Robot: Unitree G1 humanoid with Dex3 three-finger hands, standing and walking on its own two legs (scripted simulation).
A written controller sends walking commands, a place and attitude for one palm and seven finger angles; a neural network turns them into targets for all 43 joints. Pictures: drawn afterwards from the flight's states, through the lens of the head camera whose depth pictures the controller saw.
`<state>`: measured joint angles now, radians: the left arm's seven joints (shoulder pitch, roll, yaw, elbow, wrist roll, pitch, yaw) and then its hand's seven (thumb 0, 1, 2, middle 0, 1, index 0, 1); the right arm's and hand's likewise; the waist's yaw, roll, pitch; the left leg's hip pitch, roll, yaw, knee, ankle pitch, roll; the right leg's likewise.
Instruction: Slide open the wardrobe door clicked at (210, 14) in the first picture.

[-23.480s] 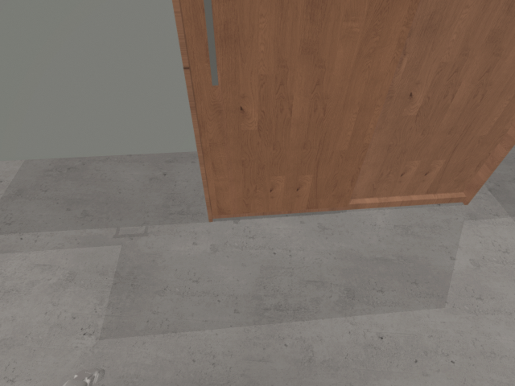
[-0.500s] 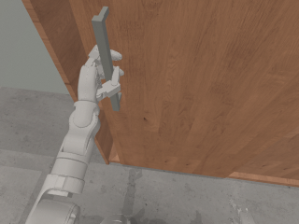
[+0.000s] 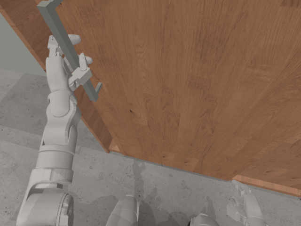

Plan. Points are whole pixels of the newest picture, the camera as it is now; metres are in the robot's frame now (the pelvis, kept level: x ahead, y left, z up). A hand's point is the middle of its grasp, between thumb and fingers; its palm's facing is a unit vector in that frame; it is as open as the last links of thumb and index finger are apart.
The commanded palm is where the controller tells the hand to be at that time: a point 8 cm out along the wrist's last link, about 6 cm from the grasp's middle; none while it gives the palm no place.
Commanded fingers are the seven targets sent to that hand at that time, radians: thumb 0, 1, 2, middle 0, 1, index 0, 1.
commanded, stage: step sideways, sliding the door along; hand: left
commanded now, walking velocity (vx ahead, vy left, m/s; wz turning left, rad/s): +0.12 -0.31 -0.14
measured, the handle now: (80, 58) +0.45 +0.24 +0.16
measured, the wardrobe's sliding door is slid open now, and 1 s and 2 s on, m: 0.10 0.45 0.58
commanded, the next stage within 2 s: stop walking and hold the door there in 1.70 s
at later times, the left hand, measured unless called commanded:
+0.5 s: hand (139, 78) +0.39 +0.08 +0.17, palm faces +0.33 -0.94 -0.04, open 6.2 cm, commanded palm +0.36 +0.05 +0.15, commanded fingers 0.00 0.90 0.90 -0.45 -1.40 -0.45 -1.40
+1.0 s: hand (237, 97) +0.35 -0.12 +0.17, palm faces -0.08 -1.00 -0.05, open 6.0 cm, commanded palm +0.34 -0.08 +0.15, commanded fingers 0.00 0.90 0.90 -0.45 -1.40 -0.45 -1.40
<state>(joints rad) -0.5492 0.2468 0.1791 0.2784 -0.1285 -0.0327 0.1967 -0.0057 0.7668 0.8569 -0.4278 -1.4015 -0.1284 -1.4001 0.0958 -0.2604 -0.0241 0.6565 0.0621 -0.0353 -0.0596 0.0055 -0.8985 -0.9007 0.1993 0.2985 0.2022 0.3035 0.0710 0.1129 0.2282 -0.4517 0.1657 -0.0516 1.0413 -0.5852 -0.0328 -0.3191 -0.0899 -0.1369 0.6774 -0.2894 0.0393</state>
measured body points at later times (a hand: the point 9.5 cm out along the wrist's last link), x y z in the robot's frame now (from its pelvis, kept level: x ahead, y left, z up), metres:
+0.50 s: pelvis +0.04 -0.13 +0.02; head +0.11 -0.12 +0.46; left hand +0.37 +0.13 +0.17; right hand +0.26 -0.31 -0.07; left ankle +0.03 +0.09 -0.71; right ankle +0.09 -0.28 -0.70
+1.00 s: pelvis +0.00 -0.21 +0.03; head +0.07 -0.18 +0.47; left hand +0.35 -0.07 +0.17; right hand +0.16 -0.45 -0.06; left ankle +0.03 -0.08 -0.71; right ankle +0.00 -0.40 -0.61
